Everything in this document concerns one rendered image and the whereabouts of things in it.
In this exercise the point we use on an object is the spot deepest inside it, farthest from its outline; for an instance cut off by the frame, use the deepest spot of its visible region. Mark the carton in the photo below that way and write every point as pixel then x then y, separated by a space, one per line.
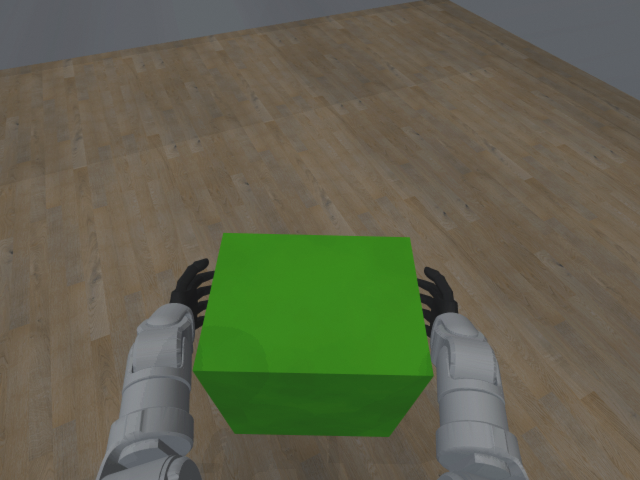
pixel 314 334

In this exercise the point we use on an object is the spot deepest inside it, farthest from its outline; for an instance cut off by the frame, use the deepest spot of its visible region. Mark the robot left upper arm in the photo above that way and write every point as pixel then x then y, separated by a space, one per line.
pixel 173 467

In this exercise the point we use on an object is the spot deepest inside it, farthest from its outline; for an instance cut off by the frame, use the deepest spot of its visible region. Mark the left robot forearm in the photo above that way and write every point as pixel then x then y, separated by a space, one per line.
pixel 154 420

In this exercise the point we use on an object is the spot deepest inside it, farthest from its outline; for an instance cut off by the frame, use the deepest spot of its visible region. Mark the right robot forearm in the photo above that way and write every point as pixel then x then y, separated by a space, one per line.
pixel 473 435

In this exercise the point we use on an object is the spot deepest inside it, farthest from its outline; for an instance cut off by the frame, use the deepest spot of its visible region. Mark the left robot hand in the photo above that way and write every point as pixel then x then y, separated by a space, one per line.
pixel 186 291

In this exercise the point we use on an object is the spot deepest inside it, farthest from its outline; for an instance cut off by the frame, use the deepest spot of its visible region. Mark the right robot hand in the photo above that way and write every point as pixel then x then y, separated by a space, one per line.
pixel 443 301

